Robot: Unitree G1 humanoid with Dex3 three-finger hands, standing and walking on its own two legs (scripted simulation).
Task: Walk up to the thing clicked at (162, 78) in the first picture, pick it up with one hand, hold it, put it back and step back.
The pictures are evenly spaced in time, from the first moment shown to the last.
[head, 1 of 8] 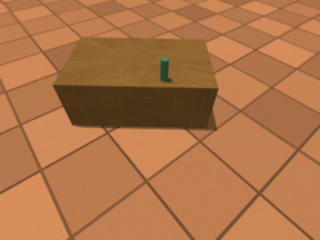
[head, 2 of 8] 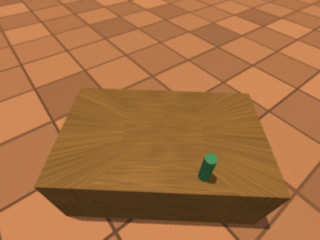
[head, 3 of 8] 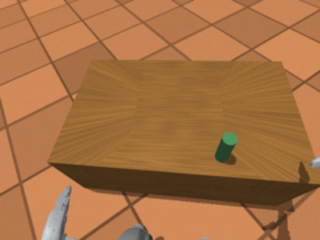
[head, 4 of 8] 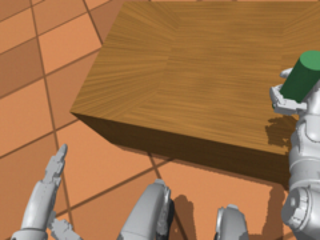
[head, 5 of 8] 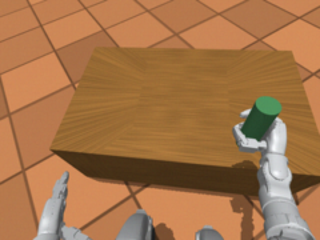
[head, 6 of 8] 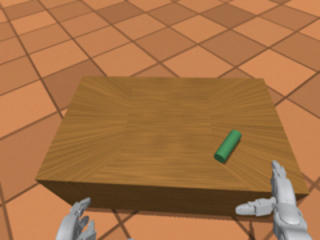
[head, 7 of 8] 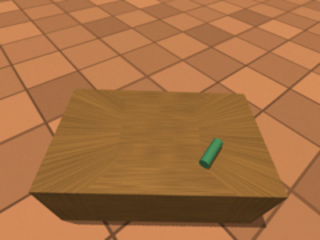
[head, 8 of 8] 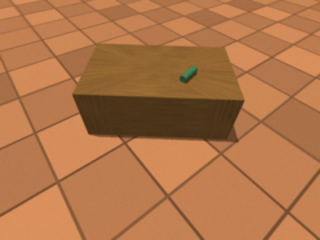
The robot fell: no
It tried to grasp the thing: yes
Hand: right
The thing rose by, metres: 0.31
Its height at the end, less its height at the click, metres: -0.05
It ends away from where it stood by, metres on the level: 0.15
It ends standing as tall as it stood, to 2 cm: no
